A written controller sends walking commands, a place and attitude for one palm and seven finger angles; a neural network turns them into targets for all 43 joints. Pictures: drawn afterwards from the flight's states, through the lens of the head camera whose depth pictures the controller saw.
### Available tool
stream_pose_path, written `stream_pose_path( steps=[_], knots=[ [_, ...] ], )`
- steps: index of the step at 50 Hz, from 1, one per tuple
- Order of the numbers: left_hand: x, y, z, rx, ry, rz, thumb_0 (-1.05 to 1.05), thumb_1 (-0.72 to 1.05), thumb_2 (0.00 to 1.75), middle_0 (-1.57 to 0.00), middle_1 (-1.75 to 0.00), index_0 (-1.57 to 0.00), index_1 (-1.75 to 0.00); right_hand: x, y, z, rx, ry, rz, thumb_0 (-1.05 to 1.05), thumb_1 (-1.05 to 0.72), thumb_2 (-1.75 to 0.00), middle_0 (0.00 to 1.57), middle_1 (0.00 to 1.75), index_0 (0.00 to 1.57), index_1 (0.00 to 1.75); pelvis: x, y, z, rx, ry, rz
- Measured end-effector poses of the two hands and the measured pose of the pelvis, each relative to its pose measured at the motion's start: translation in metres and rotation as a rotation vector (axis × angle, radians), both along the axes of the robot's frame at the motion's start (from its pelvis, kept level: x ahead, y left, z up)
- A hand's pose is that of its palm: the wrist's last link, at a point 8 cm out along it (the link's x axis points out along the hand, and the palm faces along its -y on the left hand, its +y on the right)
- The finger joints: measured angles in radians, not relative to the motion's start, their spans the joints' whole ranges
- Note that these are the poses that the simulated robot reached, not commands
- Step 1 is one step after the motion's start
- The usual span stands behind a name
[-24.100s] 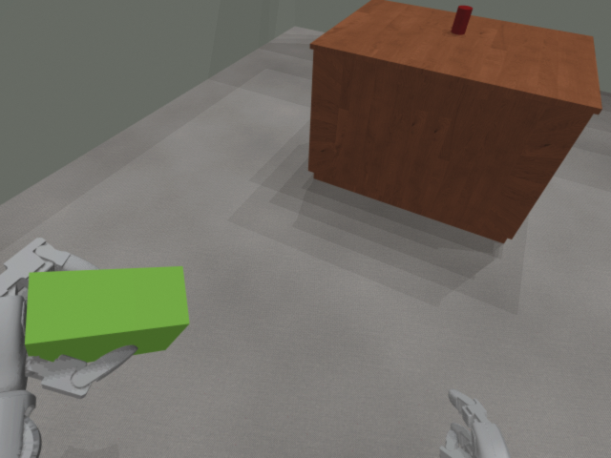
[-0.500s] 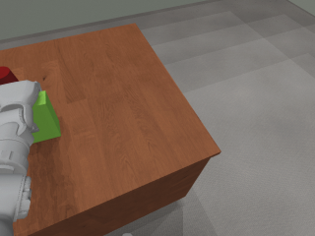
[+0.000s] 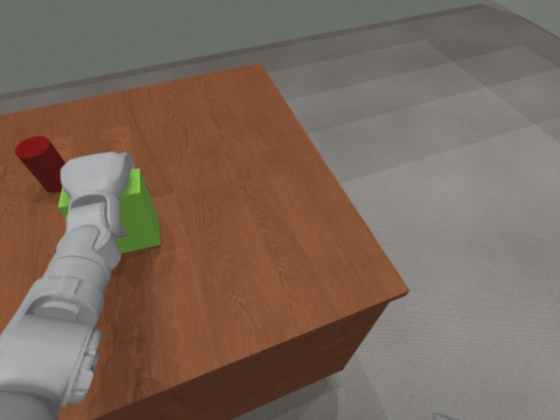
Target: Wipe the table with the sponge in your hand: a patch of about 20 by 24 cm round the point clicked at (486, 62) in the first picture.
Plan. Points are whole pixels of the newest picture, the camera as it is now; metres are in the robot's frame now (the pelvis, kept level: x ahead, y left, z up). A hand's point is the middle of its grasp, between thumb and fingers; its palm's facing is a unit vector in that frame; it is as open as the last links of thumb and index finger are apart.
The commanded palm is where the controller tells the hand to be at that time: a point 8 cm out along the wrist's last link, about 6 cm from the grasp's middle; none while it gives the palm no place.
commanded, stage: slide across to the middle lane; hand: left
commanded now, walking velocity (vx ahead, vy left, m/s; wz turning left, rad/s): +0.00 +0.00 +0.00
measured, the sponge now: (119, 223) +0.41 +0.29 +0.00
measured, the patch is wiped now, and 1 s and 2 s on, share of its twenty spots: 0.50 0.65 0.70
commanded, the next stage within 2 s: wipe back along the middle lane in 0.10 s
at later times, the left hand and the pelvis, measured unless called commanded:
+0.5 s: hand (128, 208) +0.41 +0.26 +0.05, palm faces -0.06 +0.00 -1.00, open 10.1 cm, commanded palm +0.38 +0.24 +0.08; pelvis +0.01 -0.01 +0.00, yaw +0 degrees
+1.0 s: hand (134, 229) +0.37 +0.24 +0.05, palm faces -0.03 -0.02 -1.00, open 10.2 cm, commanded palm +0.33 +0.22 +0.07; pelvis +0.01 -0.02 +0.00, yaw +1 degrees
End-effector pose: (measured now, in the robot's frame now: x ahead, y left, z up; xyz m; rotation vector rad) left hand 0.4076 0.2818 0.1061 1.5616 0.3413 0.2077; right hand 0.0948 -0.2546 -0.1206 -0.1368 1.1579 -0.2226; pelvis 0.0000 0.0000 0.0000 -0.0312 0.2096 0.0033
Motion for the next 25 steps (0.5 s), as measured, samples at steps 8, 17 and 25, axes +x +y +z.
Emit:
stream_pose_path(
  steps=[8,17,25],
  knots=[
    [0.004,-0.008,-0.003,0.006,0.017,0.036,0.0,-0.51,1.03,-0.72,-1.33,-0.74,-1.33,0.018,-0.003,0.004,0.003,-0.035,0.021,0.01,-0.91,-0.9,0.2,0.3,0.2,0.3,0.003,-0.006,0.001,0.004,-0.001,0.003],
    [0.0,-0.018,-0.004,0.004,-0.001,0.027,0.0,-0.51,1.03,-0.71,-1.34,-0.74,-1.33,0.007,-0.017,0.002,-0.011,0.015,0.005,0.01,-0.91,-0.9,0.2,0.3,0.2,0.3,0.006,-0.011,0.001,0.003,-0.006,0.004],
    [-0.012,-0.031,-0.005,0.011,-0.022,0.022,0.0,-0.5,1.03,-0.71,-1.34,-0.73,-1.34,0.007,-0.02,0.001,0.002,0.016,-0.006,0.01,-0.91,-0.9,0.2,0.3,0.2,0.3,0.007,-0.013,0.002,0.008,-0.024,0.0]
  ],
)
